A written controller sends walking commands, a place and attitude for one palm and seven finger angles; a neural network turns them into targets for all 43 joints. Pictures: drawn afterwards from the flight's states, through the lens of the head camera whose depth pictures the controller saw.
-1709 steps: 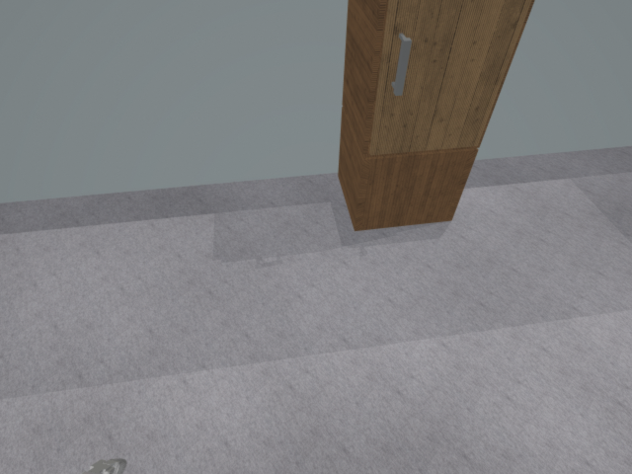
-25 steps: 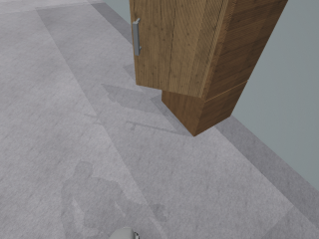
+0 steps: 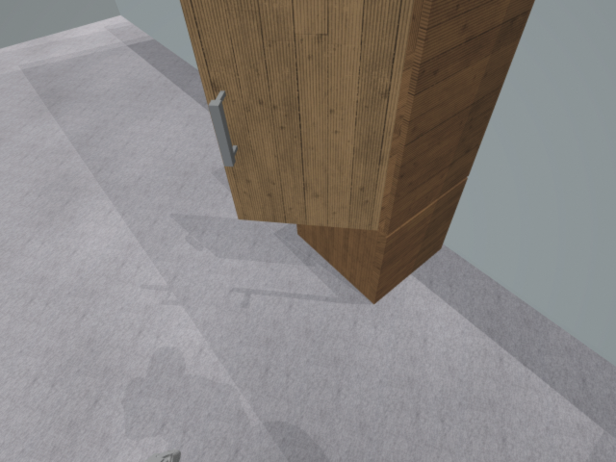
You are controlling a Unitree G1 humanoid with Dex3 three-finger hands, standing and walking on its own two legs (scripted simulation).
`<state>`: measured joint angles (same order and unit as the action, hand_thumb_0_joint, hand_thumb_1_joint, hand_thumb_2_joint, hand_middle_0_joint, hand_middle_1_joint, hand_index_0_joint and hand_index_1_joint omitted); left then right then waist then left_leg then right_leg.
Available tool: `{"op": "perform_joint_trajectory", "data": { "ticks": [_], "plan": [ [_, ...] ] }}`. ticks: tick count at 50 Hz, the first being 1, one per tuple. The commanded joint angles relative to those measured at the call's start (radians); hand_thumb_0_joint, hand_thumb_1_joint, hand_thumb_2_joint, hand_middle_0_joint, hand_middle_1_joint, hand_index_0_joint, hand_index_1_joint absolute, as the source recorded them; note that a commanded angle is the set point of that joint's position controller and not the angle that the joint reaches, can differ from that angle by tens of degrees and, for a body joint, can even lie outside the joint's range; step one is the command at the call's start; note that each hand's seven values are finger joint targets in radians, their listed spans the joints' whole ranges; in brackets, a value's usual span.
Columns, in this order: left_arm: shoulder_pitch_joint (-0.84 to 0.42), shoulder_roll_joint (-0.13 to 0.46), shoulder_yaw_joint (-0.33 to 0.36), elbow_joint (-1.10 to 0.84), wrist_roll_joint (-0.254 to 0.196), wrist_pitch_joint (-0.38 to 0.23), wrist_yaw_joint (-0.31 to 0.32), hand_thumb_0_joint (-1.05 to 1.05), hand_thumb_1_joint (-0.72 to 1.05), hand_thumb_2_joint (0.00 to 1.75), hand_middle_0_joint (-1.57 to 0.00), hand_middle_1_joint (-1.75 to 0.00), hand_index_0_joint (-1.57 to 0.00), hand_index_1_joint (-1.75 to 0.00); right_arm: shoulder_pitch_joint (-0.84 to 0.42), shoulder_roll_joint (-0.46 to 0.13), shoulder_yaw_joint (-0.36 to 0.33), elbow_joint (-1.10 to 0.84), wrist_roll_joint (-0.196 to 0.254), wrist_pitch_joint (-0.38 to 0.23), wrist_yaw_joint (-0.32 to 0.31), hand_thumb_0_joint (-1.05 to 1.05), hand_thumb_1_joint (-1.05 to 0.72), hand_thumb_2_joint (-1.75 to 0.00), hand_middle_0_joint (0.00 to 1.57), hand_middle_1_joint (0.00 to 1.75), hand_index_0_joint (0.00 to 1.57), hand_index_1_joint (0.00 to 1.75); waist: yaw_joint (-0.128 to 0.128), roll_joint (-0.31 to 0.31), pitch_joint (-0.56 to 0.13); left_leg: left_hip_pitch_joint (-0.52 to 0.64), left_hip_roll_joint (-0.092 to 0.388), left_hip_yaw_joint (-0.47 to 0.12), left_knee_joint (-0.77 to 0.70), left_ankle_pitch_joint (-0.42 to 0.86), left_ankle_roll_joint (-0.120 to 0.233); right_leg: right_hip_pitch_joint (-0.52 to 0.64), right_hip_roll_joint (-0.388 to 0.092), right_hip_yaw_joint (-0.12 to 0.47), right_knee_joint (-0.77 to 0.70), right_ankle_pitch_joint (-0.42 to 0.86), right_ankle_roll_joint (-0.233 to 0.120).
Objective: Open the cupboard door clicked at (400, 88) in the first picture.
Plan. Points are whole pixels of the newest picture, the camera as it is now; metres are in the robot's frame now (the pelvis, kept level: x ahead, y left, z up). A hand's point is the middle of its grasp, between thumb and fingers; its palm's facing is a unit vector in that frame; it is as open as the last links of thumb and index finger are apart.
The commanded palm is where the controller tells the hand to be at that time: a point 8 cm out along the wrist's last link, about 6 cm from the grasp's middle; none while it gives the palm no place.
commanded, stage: take the last steps up to it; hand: left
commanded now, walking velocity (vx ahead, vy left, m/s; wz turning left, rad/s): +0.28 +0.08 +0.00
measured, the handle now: (225, 129) +0.77 +0.23 +0.00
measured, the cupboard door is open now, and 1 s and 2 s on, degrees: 42 42 42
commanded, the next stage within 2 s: come to a stop and stand still in 0.24 s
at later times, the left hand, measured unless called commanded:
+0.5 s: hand (159, 445) +0.18 +0.26 -0.18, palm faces +0.04 -0.98 -0.17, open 7.4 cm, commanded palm none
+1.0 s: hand (183, 379) +0.28 +0.24 -0.17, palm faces -0.02 -0.98 -0.18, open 7.4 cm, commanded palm none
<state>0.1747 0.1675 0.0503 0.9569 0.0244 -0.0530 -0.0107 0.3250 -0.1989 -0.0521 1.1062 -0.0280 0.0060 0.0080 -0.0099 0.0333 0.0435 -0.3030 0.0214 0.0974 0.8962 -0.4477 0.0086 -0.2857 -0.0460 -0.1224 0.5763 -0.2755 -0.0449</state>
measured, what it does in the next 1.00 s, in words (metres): walks ahead: left foot, then right foot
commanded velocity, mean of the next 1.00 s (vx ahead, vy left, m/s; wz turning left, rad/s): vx -0.03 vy -0.01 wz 0.00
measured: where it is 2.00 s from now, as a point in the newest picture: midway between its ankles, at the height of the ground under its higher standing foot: outside the picture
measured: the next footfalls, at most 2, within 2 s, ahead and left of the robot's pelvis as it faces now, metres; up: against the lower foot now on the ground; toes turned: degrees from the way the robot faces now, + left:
left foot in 0.30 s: +0.22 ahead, +0.17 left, +0.00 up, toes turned +1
right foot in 0.66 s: +0.22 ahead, -0.06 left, +0.00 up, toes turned -6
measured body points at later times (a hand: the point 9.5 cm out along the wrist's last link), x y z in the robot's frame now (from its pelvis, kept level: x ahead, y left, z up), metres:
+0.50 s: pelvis +0.16 +0.08 +0.00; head +0.19 +0.09 +0.45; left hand +0.18 +0.31 -0.16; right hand +0.25 -0.15 -0.14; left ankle +0.23 +0.17 -0.73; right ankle +0.15 -0.05 -0.69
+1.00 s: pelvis +0.20 +0.07 +0.01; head +0.22 +0.08 +0.45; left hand +0.28 +0.29 -0.15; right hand +0.20 -0.17 -0.15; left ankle +0.18 +0.17 -0.73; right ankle +0.18 -0.05 -0.73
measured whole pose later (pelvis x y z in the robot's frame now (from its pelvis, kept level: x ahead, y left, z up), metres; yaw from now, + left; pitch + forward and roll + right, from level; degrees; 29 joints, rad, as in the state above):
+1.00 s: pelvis +0.20 +0.07 +0.01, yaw -2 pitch +0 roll +0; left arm 0.15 0.18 0.02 1.03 0.01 0.03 0.02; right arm 0.25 -0.15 -0.02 1.09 -0.02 0.02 -0.03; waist 0.00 -0.02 0.04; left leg -0.21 0.00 0.07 0.48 -0.28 0.02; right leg -0.22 -0.02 -0.05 0.49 -0.27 0.00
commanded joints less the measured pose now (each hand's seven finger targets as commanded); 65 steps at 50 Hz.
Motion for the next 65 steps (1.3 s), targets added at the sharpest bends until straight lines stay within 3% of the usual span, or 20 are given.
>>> {"op": "perform_joint_trajectory", "data": {
  "ticks": [1,4,9,12,13,14,15,16,17,19,21,25,31,35,37,40,43,46,51,65],
  "plan": [
    [0.168,0.123,0.030,0.020,-0.010,-0.021,0.022,0.00,0.90,0.90,-0.20,-0.30,-0.20,-0.30,-0.089,-0.047,-0.007,-0.107,0.001,-0.040,0.008,0.00,-0.90,-0.90,0.20,0.30,0.20,0.30,0.042,-0.154,0.002,-0.324,0.090,-0.082,0.120,0.144,-0.035,0.222,-0.288,0.289,-0.394,0.184,-0.122],
    [0.186,0.121,0.029,0.053,-0.007,-0.040,0.018,0.00,0.90,0.90,-0.20,-0.30,-0.20,-0.30,-0.079,-0.007,0.000,-0.104,0.005,-0.036,0.015,0.00,-0.90,-0.90,0.20,0.30,0.20,0.30,0.032,-0.143,-0.052,-0.274,0.075,-0.032,-0.036,0.185,-0.056,0.270,-0.254,0.160,-0.355,0.438,-0.111],
    [0.218,0.156,0.027,0.108,-0.005,-0.029,0.017,0.00,0.90,0.90,-0.20,-0.30,-0.20,-0.30,-0.169,0.005,0.006,-0.141,0.010,-0.044,0.027,0.00,-0.90,-0.90,0.20,0.30,0.20,0.30,0.057,-0.194,-0.012,-0.196,0.029,0.021,-0.244,0.233,-0.039,0.255,-0.238,0.115,-0.314,0.448,-0.087],
    [0.183,0.160,0.029,0.113,-0.006,-0.014,0.020,0.00,0.90,0.90,-0.20,-0.30,-0.20,-0.30,-0.099,-0.021,0.001,-0.122,0.005,-0.053,0.021,0.00,-0.90,-0.90,0.20,0.30,0.20,0.30,0.003,-0.186,0.006,0.027,-0.004,0.048,-0.398,0.303,-0.019,0.132,-0.204,0.076,-0.221,0.353,-0.042],
    [0.180,0.145,0.026,0.109,-0.007,-0.008,0.019,0.00,0.90,0.90,-0.20,-0.30,-0.20,-0.30,-0.004,-0.062,-0.005,-0.091,0.001,-0.059,0.012,0.00,-0.90,-0.90,0.20,0.30,0.20,0.30,-0.040,-0.096,-0.033,0.184,0.005,0.030,-0.446,0.313,-0.006,0.066,-0.166,0.054,-0.081,0.332,-0.023],
    [0.209,0.107,0.018,0.096,-0.010,-0.002,0.017,0.00,0.90,0.90,-0.20,-0.30,-0.20,-0.30,0.111,-0.156,-0.025,-0.064,-0.010,-0.066,-0.002,0.00,-0.90,-0.90,0.20,0.30,0.20,0.30,-0.076,0.089,-0.124,0.378,0.176,-0.168,-0.450,0.382,0.061,-0.095,-0.076,0.000,0.147,0.104,0.017],
    [0.218,0.067,0.006,0.068,-0.015,-0.001,0.016,0.00,0.90,0.90,-0.20,-0.30,-0.20,-0.30,0.210,-0.238,-0.042,-0.055,-0.011,-0.060,-0.019,0.00,-0.90,-0.90,0.20,0.30,0.20,0.30,-0.100,0.265,-0.198,0.467,0.378,-0.425,-0.550,0.438,0.170,-0.230,0.028,-0.038,0.442,-0.337,0.045],
    [0.160,0.068,0.000,0.030,-0.006,0.000,0.021,0.00,0.90,0.90,-0.20,-0.30,-0.20,-0.30,0.203,-0.242,-0.036,-0.063,-0.008,-0.049,-0.024,0.00,-0.90,-0.90,0.20,0.30,0.20,0.30,-0.101,0.151,-0.134,0.341,0.422,-0.477,-0.587,0.335,0.221,-0.269,0.016,0.050,0.602,-0.368,0.021],
    [0.122,0.047,-0.004,0.030,-0.005,0.002,0.025,0.00,0.90,0.90,-0.20,-0.30,-0.20,-0.30,0.122,-0.206,-0.026,-0.075,-0.007,-0.055,-0.028,0.00,-0.90,-0.90,0.20,0.30,0.20,0.30,-0.070,0.178,-0.098,0.246,0.397,-0.439,-0.614,0.278,0.223,-0.323,-0.016,0.077,0.678,-0.320,0.018],
    [0.132,0.049,-0.003,0.058,-0.009,0.024,0.023,0.00,0.90,0.90,-0.20,-0.30,-0.20,-0.30,-0.038,-0.108,0.007,-0.124,-0.002,-0.053,-0.037,0.00,-0.90,-0.90,0.20,0.30,0.20,0.30,-0.007,0.128,-0.004,0.011,0.349,-0.324,-0.661,0.349,0.177,-0.227,-0.077,0.132,0.591,-0.199,0.040],
    [0.196,0.020,-0.013,0.096,-0.014,0.051,0.025,0.00,0.90,0.90,-0.20,-0.30,-0.20,-0.30,-0.115,-0.088,0.024,-0.129,-0.002,-0.055,-0.050,0.00,-0.90,-0.90,0.20,0.30,0.20,0.30,0.039,0.047,-0.028,-0.052,0.299,-0.201,-0.633,0.559,0.147,-0.061,-0.065,0.116,0.379,-0.169,0.058],
    [0.207,0.052,0.002,0.081,-0.005,0.089,0.027,0.00,0.90,0.90,-0.20,-0.30,-0.20,-0.30,-0.141,-0.142,-0.007,-0.123,0.003,-0.014,-0.055,0.00,-0.90,-0.90,0.20,0.30,0.20,0.30,0.028,0.060,-0.077,-0.047,0.308,-0.199,-0.615,0.392,0.159,0.017,-0.009,0.066,0.211,-0.140,0.057],
    [0.175,0.106,0.022,0.014,0.001,0.088,0.029,0.00,0.90,0.90,-0.20,-0.30,-0.20,-0.30,-0.125,-0.146,-0.029,-0.129,0.008,0.004,-0.052,0.00,-0.90,-0.90,0.20,0.30,0.20,0.30,0.036,0.055,-0.075,-0.028,0.247,-0.176,-0.482,0.494,0.106,0.085,-0.002,0.092,-0.034,0.091,0.028],
    [0.076,0.188,0.023,-0.022,0.003,0.064,0.034,0.00,0.90,0.90,-0.20,-0.30,-0.20,-0.30,-0.085,-0.042,-0.018,-0.139,0.015,0.024,-0.036,0.00,-0.90,-0.90,0.20,0.30,0.20,0.30,0.000,-0.229,-0.098,-0.025,-0.011,-0.015,-0.200,0.046,-0.021,0.027,-0.257,0.351,-0.236,0.374,-0.126],
    [0.038,0.169,0.016,-0.015,0.000,0.056,0.043,0.00,0.90,0.90,-0.20,-0.30,-0.20,-0.30,-0.088,-0.038,-0.013,-0.135,0.017,0.029,-0.036,0.00,-0.90,-0.90,0.20,0.30,0.20,0.30,-0.006,-0.226,-0.080,-0.049,-0.011,-0.061,-0.107,-0.024,-0.023,0.060,-0.252,0.304,-0.207,0.565,-0.156],
    [0.030,0.172,0.016,0.002,-0.007,0.050,0.047,0.00,0.90,0.90,-0.20,-0.30,-0.20,-0.30,-0.054,-0.031,0.000,-0.109,0.022,0.022,-0.037,0.00,-0.90,-0.90,0.20,0.30,0.20,0.30,-0.008,-0.173,-0.114,-0.004,-0.003,-0.062,-0.325,0.078,-0.036,0.175,-0.215,0.251,-0.107,0.697,-0.123],
    [0.044,0.121,0.002,0.008,-0.022,0.057,0.043,0.00,0.90,0.90,-0.20,-0.30,-0.20,-0.30,-0.053,-0.097,0.002,-0.094,0.011,-0.004,-0.044,0.00,-0.90,-0.90,0.20,0.30,0.20,0.30,0.019,0.012,-0.120,0.118,0.155,-0.191,-0.487,0.610,0.033,0.108,-0.064,0.152,-0.070,0.325,0.019],
    [0.032,0.108,-0.005,0.031,-0.016,0.075,0.040,0.00,0.90,0.90,-0.20,-0.30,-0.20,-0.30,-0.086,-0.099,0.013,-0.080,0.011,-0.010,-0.048,0.00,-0.90,-0.90,0.20,0.30,0.20,0.30,0.037,0.111,-0.028,0.036,0.156,-0.208,-0.560,0.529,0.057,0.124,-0.024,0.121,-0.094,0.097,0.035],
    [0.049,0.108,-0.011,0.073,-0.016,0.061,0.034,0.00,0.90,0.90,-0.20,-0.30,-0.20,-0.30,-0.055,-0.073,0.018,-0.053,0.013,-0.015,-0.044,0.00,-0.90,-0.90,0.20,0.30,0.20,0.30,0.028,-0.026,-0.044,0.060,0.103,-0.164,-0.574,0.321,0.022,0.149,-0.049,0.157,-0.193,0.132,0.017],
    [0.106,0.093,-0.030,0.150,-0.021,0.040,0.039,0.00,0.90,0.90,-0.20,-0.30,-0.20,-0.30,-0.009,-0.050,0.038,0.014,0.014,-0.023,-0.047,0.00,-0.90,-0.90,0.20,0.30,0.20,0.30,0.011,-0.044,-0.002,0.153,0.086,-0.126,-0.580,0.394,0.008,0.126,-0.069,0.170,-0.248,0.203,0.012]
  ]
}}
